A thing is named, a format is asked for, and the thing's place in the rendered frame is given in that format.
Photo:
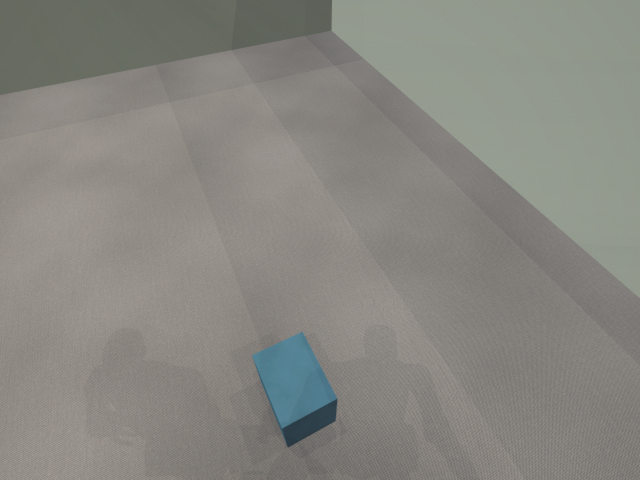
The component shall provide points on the carton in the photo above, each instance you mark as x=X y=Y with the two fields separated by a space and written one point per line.
x=299 y=393

